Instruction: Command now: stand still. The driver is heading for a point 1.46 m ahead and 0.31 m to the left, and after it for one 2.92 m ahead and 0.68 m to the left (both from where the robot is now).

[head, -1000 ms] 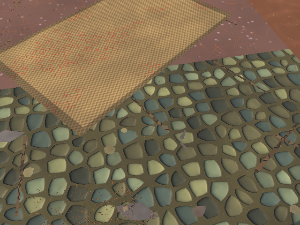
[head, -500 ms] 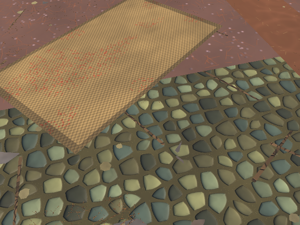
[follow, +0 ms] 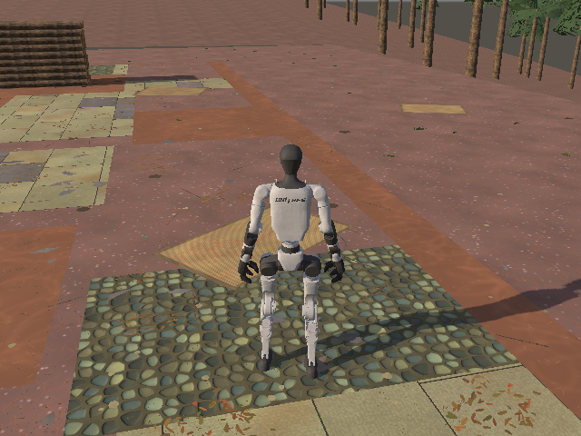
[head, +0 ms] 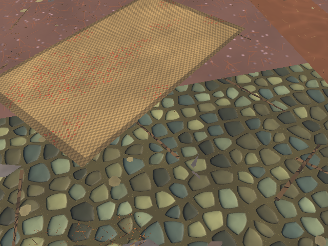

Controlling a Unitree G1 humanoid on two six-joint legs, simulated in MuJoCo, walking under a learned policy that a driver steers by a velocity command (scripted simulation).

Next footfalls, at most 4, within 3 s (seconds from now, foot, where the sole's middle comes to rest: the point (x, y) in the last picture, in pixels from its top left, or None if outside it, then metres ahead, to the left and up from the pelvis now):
1.10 right None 0.43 -0.11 -0.77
1.68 left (138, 200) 0.72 0.14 -0.77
2.16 right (153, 139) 1.06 0.08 -0.77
2.68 left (88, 124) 1.17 0.43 -0.77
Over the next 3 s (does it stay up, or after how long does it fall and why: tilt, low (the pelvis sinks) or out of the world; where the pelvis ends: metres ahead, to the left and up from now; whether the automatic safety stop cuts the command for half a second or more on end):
stays up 1.21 0.34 0.01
